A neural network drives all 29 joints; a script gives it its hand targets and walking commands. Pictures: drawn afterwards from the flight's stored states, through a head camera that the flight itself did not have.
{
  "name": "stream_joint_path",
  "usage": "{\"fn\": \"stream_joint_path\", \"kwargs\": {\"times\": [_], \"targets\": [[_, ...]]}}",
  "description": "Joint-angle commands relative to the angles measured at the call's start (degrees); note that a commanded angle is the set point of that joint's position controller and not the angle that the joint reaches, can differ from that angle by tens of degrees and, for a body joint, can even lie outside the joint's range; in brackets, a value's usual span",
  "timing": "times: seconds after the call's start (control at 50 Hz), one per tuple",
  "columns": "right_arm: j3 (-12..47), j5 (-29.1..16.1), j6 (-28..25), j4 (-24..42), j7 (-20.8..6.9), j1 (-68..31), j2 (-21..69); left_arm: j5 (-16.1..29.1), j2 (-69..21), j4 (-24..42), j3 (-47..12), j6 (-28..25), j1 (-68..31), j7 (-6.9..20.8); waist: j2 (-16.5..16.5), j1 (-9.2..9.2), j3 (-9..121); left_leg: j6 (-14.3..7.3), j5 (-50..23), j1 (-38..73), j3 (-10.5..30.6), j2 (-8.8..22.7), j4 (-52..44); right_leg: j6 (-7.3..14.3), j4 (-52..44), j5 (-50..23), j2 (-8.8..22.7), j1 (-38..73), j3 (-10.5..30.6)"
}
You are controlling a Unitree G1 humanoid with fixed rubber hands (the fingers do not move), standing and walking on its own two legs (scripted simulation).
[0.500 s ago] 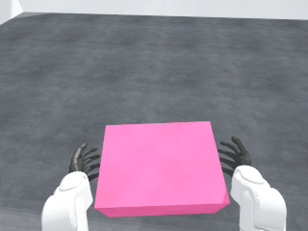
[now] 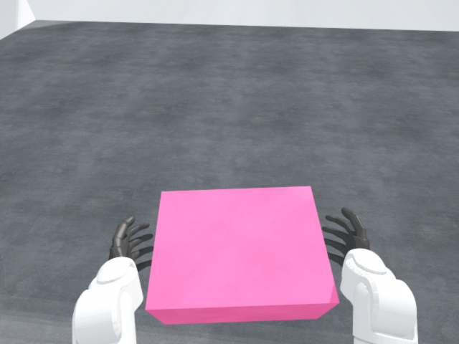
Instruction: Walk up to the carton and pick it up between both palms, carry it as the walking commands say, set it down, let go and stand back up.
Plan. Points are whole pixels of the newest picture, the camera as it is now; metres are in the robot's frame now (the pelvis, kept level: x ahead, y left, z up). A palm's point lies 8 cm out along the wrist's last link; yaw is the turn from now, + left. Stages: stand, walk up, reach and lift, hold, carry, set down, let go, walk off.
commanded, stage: carry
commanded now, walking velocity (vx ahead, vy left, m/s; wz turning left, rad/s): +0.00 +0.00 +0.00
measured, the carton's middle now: (238, 254) +0.30 +0.00 -0.01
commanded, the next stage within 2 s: hold in 1.36 s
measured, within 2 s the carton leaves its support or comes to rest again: neither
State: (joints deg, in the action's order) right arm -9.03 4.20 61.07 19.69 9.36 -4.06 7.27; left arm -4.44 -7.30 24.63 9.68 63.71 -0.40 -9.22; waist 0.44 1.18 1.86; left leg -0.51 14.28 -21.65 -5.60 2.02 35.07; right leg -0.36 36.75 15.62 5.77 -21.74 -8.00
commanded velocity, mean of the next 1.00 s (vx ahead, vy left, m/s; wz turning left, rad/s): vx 0.00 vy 0.00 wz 0.00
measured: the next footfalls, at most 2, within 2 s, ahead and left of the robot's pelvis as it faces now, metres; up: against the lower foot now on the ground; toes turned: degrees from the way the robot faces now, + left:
none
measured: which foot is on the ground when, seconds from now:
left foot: down 0.00-1.00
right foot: down 0.00-1.00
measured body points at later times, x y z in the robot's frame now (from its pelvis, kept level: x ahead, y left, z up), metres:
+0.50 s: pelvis +0.00 +0.00 +0.00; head +0.00 +0.00 +0.45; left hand +0.26 +0.18 +0.05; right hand +0.27 -0.19 +0.05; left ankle +0.04 +0.12 -0.72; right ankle +0.04 -0.12 -0.72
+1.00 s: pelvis +0.00 +0.00 +0.00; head +0.00 -0.01 +0.45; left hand +0.26 +0.18 +0.05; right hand +0.27 -0.19 +0.05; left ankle +0.04 +0.12 -0.72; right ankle +0.04 -0.12 -0.72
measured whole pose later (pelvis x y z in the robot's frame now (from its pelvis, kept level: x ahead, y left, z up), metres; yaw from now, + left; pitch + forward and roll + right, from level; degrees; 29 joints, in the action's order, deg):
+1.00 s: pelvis +0.00 +0.00 +0.00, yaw +0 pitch +1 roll +1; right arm -11.2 5.1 53.0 10.5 7.5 -5.6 7.3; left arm -5.3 -7.3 15.3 9.7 54.8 -1.0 -8.7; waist -0.6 1.2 2.4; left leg -0.5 14.3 -21.7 -5.6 2.0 35.1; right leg -0.3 36.7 15.6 5.8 -21.7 -8.0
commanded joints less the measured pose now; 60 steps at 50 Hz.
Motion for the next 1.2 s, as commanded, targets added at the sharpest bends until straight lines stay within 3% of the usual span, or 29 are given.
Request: {"fn": "stream_joint_path", "kwargs": {"times": [0.0, 0.04, 0.08, 0.16, 0.22, 0.3, 0.38, 0.46, 0.56, 0.58, 0.62, 0.64, 0.66, 0.68, 0.7, 0.72, 0.76, 0.78, 0.82, 0.84, 0.92, 0.94, 0.98, 1.0, 1.02, 1.04, 1.1, 1.12, 1.18], "targets": [[39.1, -17.94, -2.4, 2.93, -15.66, -28.93, 46.2, 17.8, -42.75, 2.35, -39.66, -3.56, -32.63, 15.81, -1.94, -0.56, 20.25, -2.19, -6.65, 3.33, 8.06, 5.55, -7.57, -0.29, -7.26, -4.53, 2.51, 8.39, 7.07], [42.78, -20.07, -1.93, 9.27, -15.45, -29.27, 48.39, 19.47, -45.12, 7.33, -41.69, -2.95, -31.21, 15.69, -1.07, -0.51, 19.91, -2.49, -7.29, 3.44, 7.98, 5.58, -7.55, 0.04, -7.75, -4.71, 2.69, 8.95, 7.14], [38.29, -17.05, -3.15, 0.6, -15.86, -29.25, 44.23, 16.42, -39.68, 1.26, -37.81, -4.45, -32.52, 15.94, -1.77, -0.55, 21.12, -2.04, -5.93, 4.09, 7.38, 5.13, -7.46, 0.07, -7.77, -4.58, 2.69, 9.11, 7.27], [39.63, -16.93, -4.35, 2.47, -15.68, -30.5, 44.87, 16.28, -40.79, -0.57, -37.24, -5.59, -31.31, 16.21, 2.73, -0.6, 20.55, -2.46, -5.81, 3.02, 7.05, 5.19, -6.69, -0.34, -9.26, -5.04, 2.91, 8.86, 7.25], [39.05, -17.0, -5.65, 0.62, -16.07, -31.14, 47.13, 17.1, -41.88, 2.1, -38.34, -7.22, -35.95, 16.34, -0.75, -0.42, 21.7, -1.83, -6.51, 3.63, 6.71, 4.98, -6.86, 0.12, -8.4, -5.89, 3.12, 9.89, 7.07], [36.7, -14.85, -6.55, -4.31, -16.68, -31.53, 42.69, 13.51, -38.76, -5.6, -34.73, -8.15, -32.64, 16.5, -0.8, -0.8, 18.4, -2.41, -4.85, 2.92, 7.56, 5.07, -7.36, -0.24, -8.85, -3.06, 2.8, 7.08, 7.24], [39.66, -16.59, -7.85, 0.8, -16.93, -33.04, 46.46, 16.14, -42.22, 0.24, -37.87, -9.52, -35.07, 16.97, 0.9, -0.66, 20.24, -1.72, -4.26, 2.72, 6.35, 4.98, -6.94, -0.09, -9.24, -3.59, 3.32, 8.02, 7.57], [36.27, -14.33, -7.99, -4.13, -16.66, -31.31, 42.32, 13.72, -39.48, -6.8, -35.19, -9.44, -32.4, 16.75, -1.73, -0.87, 19.25, -2.31, -5.83, 3.62, 7.14, 5.37, -7.19, 0.09, -9.2, -3.92, 3.36, 7.22, 7.34], [40.03, -17.91, -7.61, 3.85, -15.94, -33.05, 45.66, 16.69, -41.39, 2.36, -37.58, -9.46, -34.03, 15.86, -0.3, -1.0, 22.0, -2.3, -8.56, 4.98, 6.8, 5.31, -6.41, 0.43, -8.79, -8.04, 3.39, 9.08, 7.02], [35.55, -13.73, -8.17, -6.36, -16.36, -31.42, 42.45, 13.13, -37.44, -6.58, -33.51, -10.01, -33.7, 16.39, 0.86, -0.77, 21.4, -1.99, -8.38, 4.12, 6.49, 5.05, -6.18, 0.28, -8.72, -7.62, 3.07, 9.16, 6.92], [36.84, -15.79, -8.98, -1.84, -16.35, -32.42, 45.03, 15.62, -40.04, 0.53, -35.93, -11.27, -37.52, 16.1, -1.38, -0.89, 22.89, -2.25, -8.11, 4.45, 6.9, 4.98, -6.73, 0.43, -7.74, -5.9, 3.01, 9.76, 6.74], [34.31, -13.87, -8.94, -6.45, -16.12, -31.19, 40.68, 12.49, -36.72, -8.09, -31.88, -10.9, -32.58, 15.92, 0.15, -0.79, 20.05, -2.09, -10.04, 4.01, 6.73, 5.11, -6.59, 0.47, -7.87, -8.17, 3.22, 8.99, 6.81], [39.88, -18.64, -8.29, 6.38, -15.65, -34.59, 45.12, 17.0, -41.77, 4.01, -37.58, -10.11, -35.02, 15.33, -0.71, -1.26, 20.99, -2.28, -9.38, 4.3, 7.2, 5.16, -6.9, 0.36, -7.91, -5.75, 3.06, 8.53, 5.99], [35.14, -14.26, -8.61, -5.65, -16.32, -29.87, 40.96, 12.82, -36.82, -5.94, -32.95, -10.63, -31.71, 15.74, -1.33, -1.16, 22.54, -2.41, -10.68, 5.71, 7.3, 5.61, -6.5, 0.72, -7.59, -6.36, 3.07, 9.04, 6.84], [37.78, -16.75, -8.73, 1.68, -16.1, -33.17, 44.65, 16.24, -40.98, 1.73, -36.76, -10.72, -35.75, 15.76, -2.11, -1.22, 23.48, -2.77, -11.19, 6.57, 7.0, 5.83, -6.33, 0.45, -7.63, -6.15, 2.92, 8.23, 6.36], [34.95, -14.19, -8.94, -5.53, -16.07, -31.32, 41.49, 13.35, -37.01, -5.82, -32.7, -10.92, -33.86, 15.99, 0.05, -1.02, 21.95, -2.61, -8.76, 4.43, 7.04, 5.29, -6.32, 0.53, -8.55, -5.76, 3.25, 9.15, 6.82], [34.86, -13.55, -9.23, -5.37, -15.96, -32.5, 40.49, 13.08, -36.76, -6.99, -32.88, -11.33, -33.99, 16.1, 0.3, -0.86, 18.48, -1.77, -6.4, 2.96, 6.02, 4.74, -6.45, 0.23, -9.44, -6.13, 3.33, 7.8, 6.92], [39.83, -17.54, -8.31, 4.19, -15.85, -34.2, 44.72, 16.08, -41.15, 2.1, -37.18, -10.41, -34.73, 15.56, 0.03, -1.15, 18.85, -1.73, -5.19, 2.95, 6.06, 4.65, -7.06, 0.23, -9.32, -3.14, 3.4, 7.47, 6.36], [31.88, -11.17, -8.58, -13.11, -16.27, -29.22, 38.08, 10.05, -33.86, -13.41, -29.7, -10.83, -31.31, 15.81, 0.08, -1.08, 18.59, -2.29, -4.03, 2.45, 6.73, 4.73, -7.94, 0.2, -8.67, -1.5, 2.76, 7.31, 6.48], [38.16, -16.69, -8.93, 2.03, -15.67, -32.77, 42.24, 15.17, -37.94, 0.44, -34.95, -10.86, -33.31, 15.38, 0.73, -1.24, 20.9, -2.24, -5.69, 3.41, 6.82, 5.2, -6.85, 0.23, -9.15, -3.54, 3.16, 8.67, 6.66], [33.16, -13.04, -9.41, -8.06, -15.92, -31.55, 39.5, 11.86, -35.91, -9.75, -31.22, -11.58, -32.75, 15.56, -0.09, -1.11, 19.96, -2.4, -6.02, 4.06, 7.29, 5.41, -7.04, 0.23, -8.96, -3.78, 3.08, 7.96, 7.06], [39.09, -18.14, -8.95, 6.09, -15.28, -34.28, 43.8, 17.24, -39.91, 4.99, -36.63, -11.21, -36.02, 15.15, -0.87, -1.39, 20.08, -2.09, -4.05, 3.39, 6.32, 5.18, -6.97, 0.34, -9.91, -2.13, 3.54, 7.44, 7.52], [34.95, -13.12, -8.71, -5.32, -15.67, -31.23, 40.1, 12.44, -36.51, -8.47, -31.9, -10.81, -30.8, 15.93, 2.28, -1.19, 21.54, -2.25, -4.73, 3.71, 6.13, 4.84, -6.38, 0.23, -10.05, -3.14, 3.32, 8.66, 7.16], [34.97, -14.1, -8.86, -4.46, -15.39, -32.17, 40.56, 13.31, -36.13, -5.87, -31.63, -11.2, -33.09, 15.48, 1.9, -0.94, 19.58, -1.79, -5.51, 3.13, 5.74, 4.41, -6.39, 0.19, -10.38, -5.23, 3.71, 8.37, 7.93], [40.61, -19.65, -7.93, 10.85, -14.65, -36.27, 44.8, 18.59, -41.36, 7.92, -37.09, -10.42, -36.36, 14.69, 1.17, -1.5, 20.57, -2.35, -4.86, 3.6, 6.48, 5.05, -6.59, 0.03, -10.14, -3.86, 3.59, 7.82, 7.27], [30.58, -9.64, -8.39, -9.26, -15.97, -28.24, 37.27, 9.61, -32.4, -12.19, -28.57, -10.98, -31.21, 16.02, 2.39, -1.4, 20.91, -2.76, -4.38, 3.68, 7.49, 4.74, -7.23, 0.33, -9.11, -2.72, 2.53, 7.99, 7.47], [33.42, -13.74, -9.78, -6.45, -16.09, -31.64, 39.78, 13.21, -35.9, -5.44, -31.95, -12.39, -35.61, 15.6, -1.58, -1.3, 19.39, -2.22, -5.76, 3.61, 6.73, 5.0, -7.33, 0.3, -8.28, -3.44, 3.22, 7.16, 7.19], [37.86, -18.4, -9.52, 3.68, -15.57, -34.93, 43.91, 16.84, -39.72, 4.47, -35.88, -12.07, -37.69, 14.81, -2.06, -1.52, 19.92, -2.01, -6.66, 4.47, 6.97, 5.33, -7.19, 0.39, -8.38, -3.32, 3.07, 7.15, 6.7], [35.05, -15.56, -8.85, -1.25, -15.26, -31.96, 41.17, 14.91, -37.4, -1.51, -33.5, -11.13, -34.58, 14.88, -0.32, -1.36, 20.47, -2.71, -8.4, 4.83, 7.18, 5.46, -7.12, 0.32, -8.34, -4.92, 2.87, 7.1, 7.56]]}}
